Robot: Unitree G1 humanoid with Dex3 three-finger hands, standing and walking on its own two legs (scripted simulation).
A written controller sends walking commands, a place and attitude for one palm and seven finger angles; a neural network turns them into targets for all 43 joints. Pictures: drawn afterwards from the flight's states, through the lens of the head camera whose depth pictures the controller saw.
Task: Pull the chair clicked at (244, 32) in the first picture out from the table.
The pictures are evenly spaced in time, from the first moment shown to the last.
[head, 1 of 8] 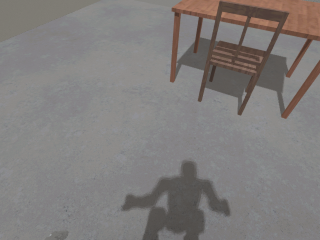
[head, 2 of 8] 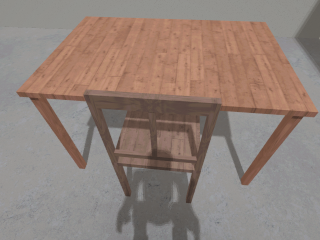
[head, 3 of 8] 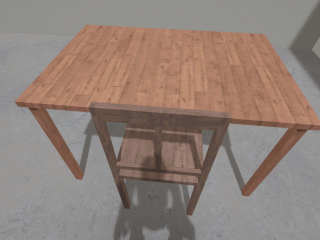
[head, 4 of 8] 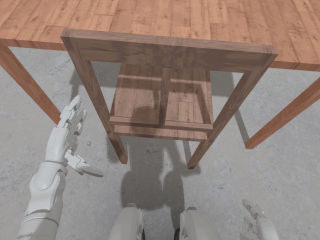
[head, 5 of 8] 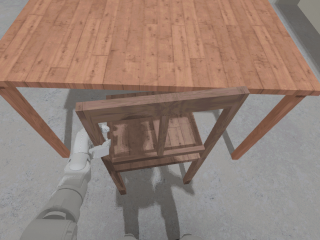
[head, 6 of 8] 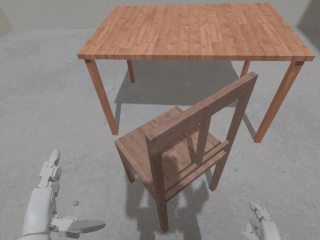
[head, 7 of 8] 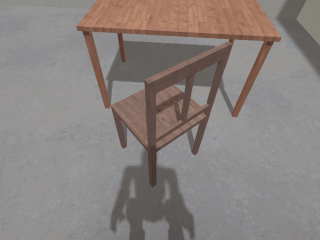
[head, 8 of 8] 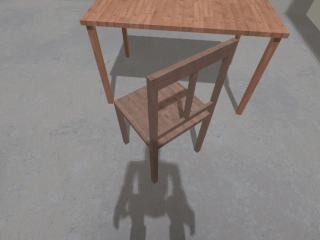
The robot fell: no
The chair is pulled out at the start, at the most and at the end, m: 0.00 0.43 0.43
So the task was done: yes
